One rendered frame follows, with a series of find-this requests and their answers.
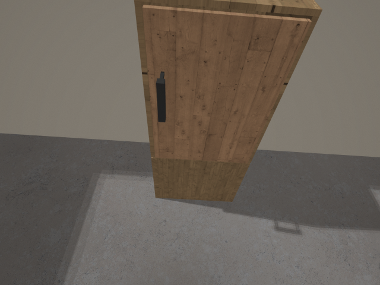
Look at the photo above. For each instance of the handle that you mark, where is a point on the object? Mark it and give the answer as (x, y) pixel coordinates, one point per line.
(161, 98)

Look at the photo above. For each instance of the cupboard door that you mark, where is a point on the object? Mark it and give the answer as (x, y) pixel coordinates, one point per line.
(223, 73)

